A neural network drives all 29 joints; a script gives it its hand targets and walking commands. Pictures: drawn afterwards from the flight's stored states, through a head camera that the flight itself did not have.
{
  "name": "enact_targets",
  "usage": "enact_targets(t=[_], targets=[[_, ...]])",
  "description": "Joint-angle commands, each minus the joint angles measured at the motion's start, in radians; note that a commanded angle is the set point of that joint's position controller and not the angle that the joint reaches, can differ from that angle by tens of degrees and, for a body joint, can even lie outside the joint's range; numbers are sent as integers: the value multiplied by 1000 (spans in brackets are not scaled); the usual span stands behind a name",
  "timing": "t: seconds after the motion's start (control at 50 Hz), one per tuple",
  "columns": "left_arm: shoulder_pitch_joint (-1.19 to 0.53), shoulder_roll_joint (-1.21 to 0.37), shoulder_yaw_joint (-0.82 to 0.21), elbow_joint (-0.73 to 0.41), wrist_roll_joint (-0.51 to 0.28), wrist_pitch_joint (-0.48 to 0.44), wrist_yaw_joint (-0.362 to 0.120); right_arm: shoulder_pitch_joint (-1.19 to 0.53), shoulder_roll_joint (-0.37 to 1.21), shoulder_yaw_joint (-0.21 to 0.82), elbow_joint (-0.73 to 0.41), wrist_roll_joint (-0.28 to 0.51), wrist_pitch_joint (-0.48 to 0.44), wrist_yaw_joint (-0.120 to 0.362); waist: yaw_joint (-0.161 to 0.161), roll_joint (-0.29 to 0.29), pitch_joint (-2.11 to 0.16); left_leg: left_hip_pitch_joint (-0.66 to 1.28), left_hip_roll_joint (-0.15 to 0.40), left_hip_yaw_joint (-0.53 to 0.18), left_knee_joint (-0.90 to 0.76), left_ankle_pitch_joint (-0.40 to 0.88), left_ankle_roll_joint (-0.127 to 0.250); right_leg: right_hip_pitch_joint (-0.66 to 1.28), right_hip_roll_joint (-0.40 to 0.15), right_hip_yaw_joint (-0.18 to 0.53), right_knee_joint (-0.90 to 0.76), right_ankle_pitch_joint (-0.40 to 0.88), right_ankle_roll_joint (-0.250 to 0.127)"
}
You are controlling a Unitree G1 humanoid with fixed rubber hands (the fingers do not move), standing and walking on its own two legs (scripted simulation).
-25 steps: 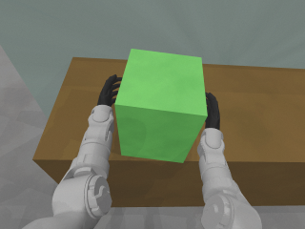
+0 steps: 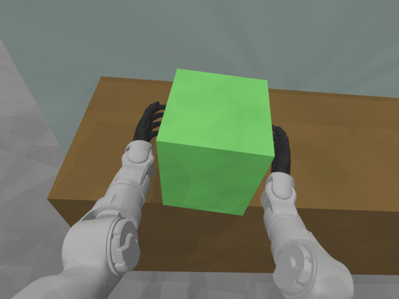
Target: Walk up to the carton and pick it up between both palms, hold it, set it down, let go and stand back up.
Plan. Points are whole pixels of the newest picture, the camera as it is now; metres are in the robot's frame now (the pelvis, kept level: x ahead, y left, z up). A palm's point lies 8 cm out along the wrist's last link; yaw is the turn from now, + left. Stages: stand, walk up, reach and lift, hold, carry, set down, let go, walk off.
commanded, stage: reach and lift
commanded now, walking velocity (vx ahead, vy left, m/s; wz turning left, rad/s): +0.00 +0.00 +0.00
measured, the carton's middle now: (211, 146) +0.45 -0.03 +0.04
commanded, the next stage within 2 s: none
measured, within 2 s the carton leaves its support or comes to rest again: neither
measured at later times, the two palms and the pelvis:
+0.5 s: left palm (135, 125) +0.43 +0.14 +0.12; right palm (274, 150) +0.40 -0.15 +0.10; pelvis +0.01 +0.00 +0.00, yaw +0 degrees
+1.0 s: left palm (116, 107) +0.40 +0.15 +0.20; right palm (284, 134) +0.37 -0.13 +0.18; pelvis -0.01 +0.01 +0.00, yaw +1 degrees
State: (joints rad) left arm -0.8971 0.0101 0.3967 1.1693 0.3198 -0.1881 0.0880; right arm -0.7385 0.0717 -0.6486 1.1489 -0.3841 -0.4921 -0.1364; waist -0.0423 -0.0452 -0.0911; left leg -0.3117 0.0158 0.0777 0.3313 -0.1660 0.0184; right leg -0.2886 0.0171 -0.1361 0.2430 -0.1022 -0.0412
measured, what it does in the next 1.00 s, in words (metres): stands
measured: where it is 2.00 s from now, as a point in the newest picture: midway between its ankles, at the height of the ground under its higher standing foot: outside the picture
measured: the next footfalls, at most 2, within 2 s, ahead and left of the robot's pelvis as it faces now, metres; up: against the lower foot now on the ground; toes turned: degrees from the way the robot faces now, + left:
none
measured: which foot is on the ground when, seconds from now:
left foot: down 0.00-1.00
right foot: down 0.00-1.00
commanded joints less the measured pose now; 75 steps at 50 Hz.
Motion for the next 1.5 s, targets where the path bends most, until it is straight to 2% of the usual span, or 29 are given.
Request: enact_targets(t=[0.0, 0.06, 0.1, 0.16, 0.18, 0.2, 0.22, 0.28, 0.32, 0.4, 0.48, 0.56, 0.66, 0.78, 0.94, 1.02, 1.14, 1.32, 1.4, 1.46, 1.48], targets=[[-768, -543, -242, -100, 24, -86, -141, -880, 438, 305, -92, -112, -45, 162, 20, 76, -675, 92, 0, 29, -43, 165, -58, 362, -28, 31, 86, 360, 31], [-789, -529, -233, -93, 10, -83, -139, -891, 457, 324, -97, -107, -20, 163, 36, 71, -721, 60, -5, 35, -45, 138, -45, 387, -35, 46, 103, 379, 36], [-792, -522, -238, -83, -2, -80, -141, -890, 466, 342, -98, -95, -4, 162, 35, 72, -746, 47, -8, 33, -43, 136, -39, 404, -40, 54, 115, 410, 42], [-770, -508, -240, -66, -16, -82, -146, -873, 481, 394, -101, -67, 12, 157, 42, 59, -761, 24, -14, 29, -29, 176, -32, 453, -42, 68, 138, 512, 52], [-763, -485, -213, -103, -20, -70, -144, -880, 462, 401, -112, -93, 11, 163, 78, 43, -821, -52, -13, 33, -64, 172, -1, 468, -45, 85, 143, 483, 46], [-772, -472, -214, -106, -20, -59, -144, -878, 474, 403, -105, -90, 17, 165, 63, 37, -823, -47, -11, 28, -62, 181, 1, 498, -46, 85, 153, 509, 52], [-760, -478, -224, -108, -29, -52, -145, -878, 473, 418, -109, -79, 21, 165, 66, 34, -824, -40, -10, 24, -57, 202, -1, 500, -44, 85, 157, 539, 55], [-736, -504, -283, -112, -72, -30, -153, -873, 483, 486, -121, -10, 28, 153, 45, 31, -812, 51, -5, 7, -10, 326, -26, 494, -31, 85, 156, 666, 58], [-736, -534, -317, -130, -97, -19, -156, -884, 491, 518, -133, 28, 39, 141, 29, 33, -797, 85, -9, -2, 7, 358, -35, 477, -26, 86, 153, 712, 62], [-752, -580, -380, -202, -147, 9, -158, -911, 507, 577, -181, 104, 78, 118, -2, 36, -774, 126, -18, -22, 33, 403, -47, 481, -17, 85, 156, 774, 69], [-769, -612, -421, -285, -177, 58, -155, -934, 517, 622, -241, 178, 137, 101, -25, 47, -743, 170, -25, -41, 54, 444, -58, 489, -9, 85, 151, 783, 67], [-774, -635, -441, -368, -188, 142, -151, -956, 512, 652, -301, 250, 210, 90, -31, 65, -693, 218, -29, -55, 65, 475, -67, 492, -1, 82, 138, 744, 64], [-765, -651, -438, -472, -181, 294, -150, -995, 489, 674, -388, 345, 319, 83, -25, 83, -605, 291, -31, -65, 66, 499, -77, 491, 7, 74, 110, 647, 63], [-715, -635, -414, -539, -155, 460, -168, -1026, 424, 680, -468, 424, 418, 81, -25, 92, -477, 355, -34, -65, 49, 463, -85, 481, 14, 58, 71, 498, 64], [-719, -619, -389, -579, -115, 563, -184, -1010, 347, 575, -439, 393, 455, 104, -58, 123, -365, 457, -7, -61, 9, 368, -102, 342, 20, 14, 13, 211, 49], [-751, -633, -402, -607, -123, 587, -175, -1035, 327, 534, -438, 364, 449, 122, -69, 134, -389, 511, 12, -64, 3, 354, -112, 283, 21, -4, -3, 123, 42], [-780, -649, -418, -622, -147, 618, -152, -1098, 327, 519, -461, 344, 451, 142, -63, 124, -424, 505, 26, -69, -12, 287, -100, 267, 16, -5, -3, 67, 35], [-781, -609, -376, -611, -149, 692, -143, -1160, 363, 533, -473, 354, 512, 149, -26, 81, -395, 382, 13, -61, -51, 132, -36, 320, 4, 23, 7, 10, 37], [-785, -580, -355, -622, -146, 725, -148, -1169, 386, 549, -480, 371, 546, 146, -19, 69, -392, 336, 1, -55, -58, 96, -10, 353, -2, 40, 11, 4, 42], [-786, -563, -347, -636, -144, 747, -153, -1171, 401, 564, -490, 388, 570, 140, -23, 64, -397, 321, -8, -52, -56, 86, 2, 373, -5, 49, 14, 12, 48], [-805, -586, -391, -652, -141, 757, -148, -1183, 381, 570, -497, 415, 570, 138, -66, 94, -416, 356, -5, -51, -38, 105, -18, 361, 8, 36, 28, 44, 57]])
